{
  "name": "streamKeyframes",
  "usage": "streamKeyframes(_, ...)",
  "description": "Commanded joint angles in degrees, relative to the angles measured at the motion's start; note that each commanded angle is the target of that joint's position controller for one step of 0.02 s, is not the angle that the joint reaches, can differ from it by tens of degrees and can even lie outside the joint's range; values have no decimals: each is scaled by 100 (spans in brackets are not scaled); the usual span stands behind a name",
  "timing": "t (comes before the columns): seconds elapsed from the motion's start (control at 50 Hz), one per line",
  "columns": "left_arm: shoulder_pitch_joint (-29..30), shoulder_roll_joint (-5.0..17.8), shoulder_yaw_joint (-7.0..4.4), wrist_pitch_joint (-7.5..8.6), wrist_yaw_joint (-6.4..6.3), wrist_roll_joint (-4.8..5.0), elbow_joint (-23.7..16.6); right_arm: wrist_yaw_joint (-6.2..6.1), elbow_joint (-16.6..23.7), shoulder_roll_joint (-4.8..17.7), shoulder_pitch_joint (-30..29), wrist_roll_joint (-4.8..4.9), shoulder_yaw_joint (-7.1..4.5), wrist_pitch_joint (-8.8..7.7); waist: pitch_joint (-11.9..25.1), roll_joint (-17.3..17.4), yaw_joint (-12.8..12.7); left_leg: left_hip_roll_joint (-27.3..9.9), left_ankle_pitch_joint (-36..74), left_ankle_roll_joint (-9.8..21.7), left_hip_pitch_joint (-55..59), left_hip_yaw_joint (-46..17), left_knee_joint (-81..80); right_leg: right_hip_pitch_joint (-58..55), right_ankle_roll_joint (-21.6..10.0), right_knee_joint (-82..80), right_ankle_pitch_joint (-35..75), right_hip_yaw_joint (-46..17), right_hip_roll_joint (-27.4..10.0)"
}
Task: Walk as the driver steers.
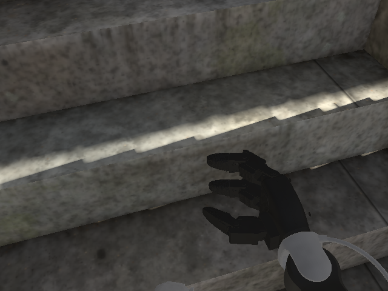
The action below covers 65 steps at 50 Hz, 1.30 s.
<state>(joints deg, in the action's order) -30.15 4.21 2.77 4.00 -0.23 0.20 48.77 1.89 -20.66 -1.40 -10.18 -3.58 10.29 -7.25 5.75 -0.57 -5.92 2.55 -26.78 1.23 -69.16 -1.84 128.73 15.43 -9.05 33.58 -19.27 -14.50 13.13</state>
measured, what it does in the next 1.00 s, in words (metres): climbs, turning left: left foot 0.21 m higher, then right foot 0.20 m higher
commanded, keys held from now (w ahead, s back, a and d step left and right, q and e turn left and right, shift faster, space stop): w+q+shift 0.86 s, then w+e+shift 0.14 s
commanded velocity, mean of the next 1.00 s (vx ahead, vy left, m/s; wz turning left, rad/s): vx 1.00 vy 0.00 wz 0.56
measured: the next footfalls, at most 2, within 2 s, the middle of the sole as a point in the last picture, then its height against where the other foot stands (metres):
left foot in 0.16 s outside the picture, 0.21 m higher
right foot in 0.58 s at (255, 231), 0.20 m higher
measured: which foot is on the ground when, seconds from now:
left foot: up 0.00-0.14, down 0.16-0.60, up 0.62-0.94, down 0.96-1.00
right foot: down 0.00-0.18, up 0.20-0.56, down 0.58-1.00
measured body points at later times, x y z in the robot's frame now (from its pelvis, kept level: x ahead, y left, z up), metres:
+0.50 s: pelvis +0.28 +0.06 +0.21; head +0.27 +0.05 +0.66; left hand +0.57 +0.17 +0.26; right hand +0.25 -0.12 +0.05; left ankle +0.17 +0.13 -0.52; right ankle +0.40 -0.06 -0.23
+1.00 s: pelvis +0.58 +0.16 +0.46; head +0.56 +0.18 +0.91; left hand +0.47 +0.36 +0.30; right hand +0.90 +0.16 +0.47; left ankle +0.62 +0.28 -0.12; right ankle +0.54 -0.06 -0.26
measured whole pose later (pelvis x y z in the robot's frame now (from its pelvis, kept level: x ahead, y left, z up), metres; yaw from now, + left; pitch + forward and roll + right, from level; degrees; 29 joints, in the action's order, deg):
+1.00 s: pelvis +0.58 +0.16 +0.46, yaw +32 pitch +2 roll +1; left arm -22.2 11.4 1.9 4.0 -1.6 0.2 57.5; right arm 4.1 -28.3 8.4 -3.8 -0.7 5.8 -1.2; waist 4.2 -4.0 2.6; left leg 3.6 -39.8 5.3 -52.9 4.9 83.0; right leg -0.2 -3.5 23.8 4.3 15.5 -13.6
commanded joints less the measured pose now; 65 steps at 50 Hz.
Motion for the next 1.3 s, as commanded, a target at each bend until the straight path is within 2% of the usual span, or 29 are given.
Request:
streamKeyframes(0.02,-653,547,-143,52,-148,45,97,-79,888,-166,-1358,218,-128,6,-886,18,38,-213,-902,-48,-2578,203,495,-1411,-438,-1221,2654,-1738,-2075)
streamKeyframes(0.08,-130,876,-156,-44,-340,36,343,-69,1198,151,-1347,54,-291,83,622,-213,751,-187,-212,256,2968,1038,-3733,937,-165,-2066,6603,-74,-1986)
streamKeyframes(0.1,-672,1377,-255,134,-315,18,463,-58,1055,665,-583,65,-557,129,1911,-565,999,436,-865,237,5163,1624,-4400,615,-386,-1925,9666,-397,-2153)
streamKeyframes(0.14,978,2538,-678,245,-159,-149,-13,-98,-268,2212,1864,236,-1232,288,2156,-1275,2038,596,-1559,165,5258,1245,-5614,-1249,-615,-118,13315,7,-2472)
streamKeyframes(0.16,1671,2364,-715,234,-117,-240,-448,-87,-929,2453,2516,331,-1369,310,1891,-749,2070,505,-1190,495,5699,544,-6940,-1086,-602,989,12631,-91,-2323)
streamKeyframes(0.2,2457,918,-440,200,96,-307,-1108,-197,-2038,2080,3155,-149,-1285,424,1102,3084,1354,-1003,-1806,2154,6273,-5650,-10752,2345,160,6115,2038,104,-430)
streamKeyframes(0.22,2397,802,-325,376,327,-330,-1446,-174,-1965,1147,2662,16,-1096,396,36,1120,949,-1243,-2854,2041,5240,-5925,-10747,3257,144,7558,1421,-195,-578)
streamKeyframes(0.26,2745,135,41,526,531,-336,-2060,-204,-2376,742,2527,99,-929,277,-1335,-205,369,-859,-1614,1762,4018,-4311,-10246,4388,99,8732,917,312,-750)
streamKeyframes(0.38,2743,204,465,459,330,-321,-2506,-17,-2634,1249,2271,392,-905,210,-1240,-646,-253,-346,466,1422,2883,-2177,-10897,4884,538,8736,905,1164,-1798)
streamKeyframes(0.48,5201,-440,902,568,227,-374,-3420,-239,-3300,1405,4853,519,-982,271,-1036,-208,1283,-830,977,1671,5641,-3111,-11342,7106,823,7564,-33,1574,-2144)
streamKeyframes(0.52,6317,-728,1027,622,304,-426,-4027,-361,-3546,1190,5446,601,-991,409,-768,178,1614,-1144,2340,1701,5763,-3207,-12063,6138,896,6065,-29,1873,-2112)
streamKeyframes(0.54,6143,-774,1104,625,314,-388,-4250,-503,-3401,1539,4684,799,-1064,393,-206,342,982,-937,4489,1538,4086,-2377,-12782,2758,777,3948,-1855,2358,-1772)
streamKeyframes(0.58,2696,945,67,633,11,-189,-3290,-210,-3168,2699,3423,420,-1338,-116,1971,1310,-893,-865,12100,1299,4162,-1863,-9607,-1567,348,3698,-2099,1310,-1558)
streamKeyframes(0.6,270,2167,-530,623,-93,-312,-2492,-92,-2799,3144,2509,398,-1595,-278,3684,605,-1828,-483,11970,1243,3637,-2078,-7586,-3347,-227,2633,-2722,-1163,-2371)
streamKeyframes(0.62,-676,2821,-759,515,-133,-421,-1862,106,-2463,2247,1975,289,-1407,-442,4191,-2012,-1688,296,6320,1076,2377,-1730,-5032,-4472,-849,104,-2814,-4046,-3592)
streamKeyframes(0.64,-56,2455,-685,374,-265,-325,-1599,318,-2289,1742,1506,163,-1335,-393,3469,-2260,-1257,410,3272,834,1432,-1630,-2301,-3492,-993,-1093,-2586,-5380,-3999)
streamKeyframes(0.68,1580,685,-184,66,-432,-201,-897,507,-1090,719,201,210,-983,-34,241,-833,-40,-95,1985,898,-547,-987,154,-633,-581,-636,-2965,-2801,-3997)
streamKeyframes(0.72,2277,-531,100,-13,-273,-272,-142,484,-876,328,1052,328,-751,384,-893,-313,1068,-487,1437,1024,-302,-855,681,1174,313,-568,-1116,-98,-3642)
streamKeyframes(0.78,2621,234,-88,-77,-86,-522,327,193,-848,372,1588,581,-619,646,-1247,-303,1684,-378,1508,786,-121,-423,1192,1979,420,-1972,702,2012,-3570)
streamKeyframes(0.86,2731,873,-90,-56,-42,-402,391,-3,-329,917,963,603,-603,713,-1493,132,1773,-365,1802,828,-497,109,-943,1165,855,-2324,1784,3926,-2346)
streamKeyframes(0.92,847,2297,-267,120,-247,152,686,216,-184,1184,711,489,-446,538,420,-244,1675,-51,1340,756,4534,1401,-4214,1391,-155,-2994,6371,3598,-2542)
streamKeyframes(0.94,587,2518,-327,221,-268,126,624,155,-494,1885,1050,591,-781,625,1166,-184,1692,503,637,722,5338,1857,-4266,611,-299,-2096,9593,3387,-2703)
streamKeyframes(0.96,993,3480,-609,186,-222,162,405,119,-716,2147,2280,312,-997,599,1657,-884,2333,662,-858,669,5534,1528,-5337,-1044,-594,-993,12267,2889,-3316)
streamKeyframes(0.98,1246,3201,-638,149,-233,53,244,175,-942,2612,2732,113,-1175,665,1710,-822,2317,560,-1027,895,5603,257,-6981,-1621,-443,309,11343,2396,-3356)
streamKeyframes(1.0,1424,2531,-556,270,-160,-19,-177,202,-1391,3519,3336,11,-1478,717,1736,1028,1927,-430,284,1416,6452,-2179,-8331,-394,-196,1953,8365,2015,-2815)
streamKeyframes(1.02,2200,1653,-456,325,38,-26,-471,42,-1974,3337,3880,-9,-1448,720,1567,2548,1725,-1006,-1355,1586,6702,-4965,-10944,1611,29,4899,2044,1205,-1188)
streamKeyframes(1.1,3277,-503,158,382,410,-26,-1686,297,-3000,868,2913,143,-788,253,-474,82,504,-1310,343,191,4954,-2303,-9530,5220,-518,9548,1887,-550,-862)
streamKeyframes(1.2,2298,-349,331,28,374,272,-1412,139,-3367,683,2508,-119,-666,163,-708,24,-197,-1369,2278,-255,4376,63,-10308,6449,-160,10761,2282,219,-984)
streamKeyframes(1.3,4764,-295,569,-186,279,309,-2464,-215,-3949,1368,3981,121,-607,214,-549,491,602,-1467,3094,179,4035,750,-12605,5468,120,8288,2050,2361,-1229)
Velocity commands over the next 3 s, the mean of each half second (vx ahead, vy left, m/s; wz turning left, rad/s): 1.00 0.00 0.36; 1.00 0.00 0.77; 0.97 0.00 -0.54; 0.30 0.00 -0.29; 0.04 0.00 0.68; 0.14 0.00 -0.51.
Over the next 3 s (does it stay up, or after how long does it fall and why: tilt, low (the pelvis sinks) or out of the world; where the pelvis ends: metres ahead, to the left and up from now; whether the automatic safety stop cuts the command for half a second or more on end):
stays up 1.20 0.47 1.03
